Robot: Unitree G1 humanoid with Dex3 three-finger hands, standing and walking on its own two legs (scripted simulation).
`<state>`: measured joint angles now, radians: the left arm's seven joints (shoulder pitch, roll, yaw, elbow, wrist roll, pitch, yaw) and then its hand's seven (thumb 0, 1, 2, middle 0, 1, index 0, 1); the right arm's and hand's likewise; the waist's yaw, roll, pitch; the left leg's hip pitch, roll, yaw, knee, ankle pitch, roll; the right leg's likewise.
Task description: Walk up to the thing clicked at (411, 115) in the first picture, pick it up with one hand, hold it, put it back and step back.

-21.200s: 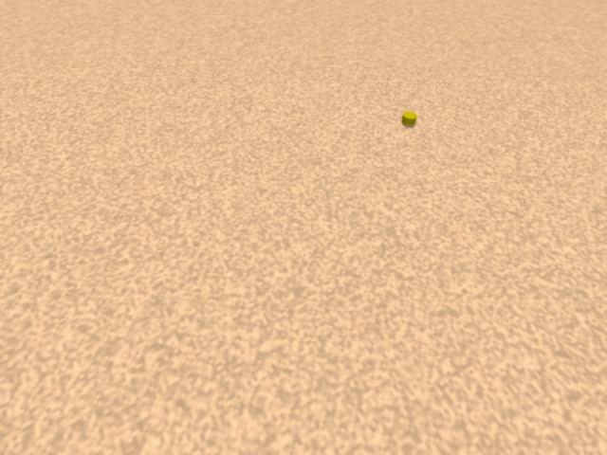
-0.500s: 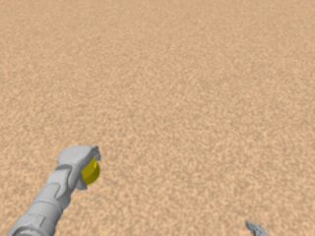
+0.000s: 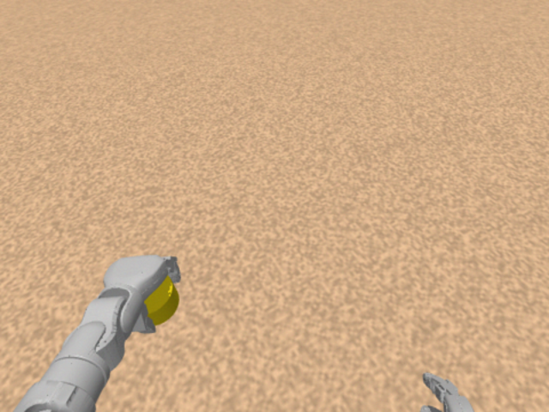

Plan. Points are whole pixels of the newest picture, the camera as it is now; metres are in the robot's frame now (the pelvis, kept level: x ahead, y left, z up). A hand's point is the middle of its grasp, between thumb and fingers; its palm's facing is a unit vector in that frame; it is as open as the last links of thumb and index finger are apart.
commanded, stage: hold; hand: left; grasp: from above
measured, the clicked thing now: (152, 297) +0.32 +0.22 -0.06
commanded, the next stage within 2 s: crouch in 0.86 s
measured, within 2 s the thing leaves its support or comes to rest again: neither
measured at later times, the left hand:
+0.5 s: hand (147, 302) +0.29 +0.22 -0.03, palm faces -0.45 -0.06 -0.89, open 10.3 cm
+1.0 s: hand (148, 293) +0.31 +0.22 -0.03, palm faces -0.43 -0.07 -0.90, open 10.3 cm
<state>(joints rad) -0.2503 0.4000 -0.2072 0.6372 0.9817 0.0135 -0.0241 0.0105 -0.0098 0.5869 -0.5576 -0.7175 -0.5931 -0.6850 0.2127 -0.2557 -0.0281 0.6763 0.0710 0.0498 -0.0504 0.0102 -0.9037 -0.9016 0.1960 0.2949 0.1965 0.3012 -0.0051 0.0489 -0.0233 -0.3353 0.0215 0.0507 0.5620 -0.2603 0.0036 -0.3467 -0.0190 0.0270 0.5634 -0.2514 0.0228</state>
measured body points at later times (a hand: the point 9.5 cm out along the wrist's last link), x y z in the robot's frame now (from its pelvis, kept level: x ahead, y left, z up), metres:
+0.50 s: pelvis +0.00 +0.00 +0.00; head +0.01 -0.02 +0.45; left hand +0.31 +0.22 +0.02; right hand +0.15 -0.25 -0.11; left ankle +0.02 +0.12 -0.73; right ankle +0.03 -0.13 -0.73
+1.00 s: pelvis +0.02 +0.00 +0.01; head +0.03 -0.02 +0.46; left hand +0.33 +0.22 +0.02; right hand +0.16 -0.26 -0.11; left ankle +0.02 +0.12 -0.73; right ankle +0.03 -0.13 -0.73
